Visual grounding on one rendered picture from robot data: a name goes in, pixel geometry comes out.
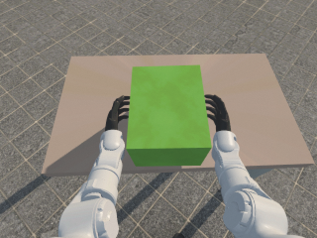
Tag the left robot forearm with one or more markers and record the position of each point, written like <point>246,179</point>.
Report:
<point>105,174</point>

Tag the robot left upper arm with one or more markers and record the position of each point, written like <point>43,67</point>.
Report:
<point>94,218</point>

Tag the robot right upper arm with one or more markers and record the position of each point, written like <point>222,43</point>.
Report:
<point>248,215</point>

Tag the right robot forearm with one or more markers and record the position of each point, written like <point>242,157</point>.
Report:
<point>230,171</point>

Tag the carton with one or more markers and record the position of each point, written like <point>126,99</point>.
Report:
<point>168,123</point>

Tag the left robot hand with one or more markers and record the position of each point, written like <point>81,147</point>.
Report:
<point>113,117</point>

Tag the table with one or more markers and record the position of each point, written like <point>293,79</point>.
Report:
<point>260,117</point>

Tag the right robot hand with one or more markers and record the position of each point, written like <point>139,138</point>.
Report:
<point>221,116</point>

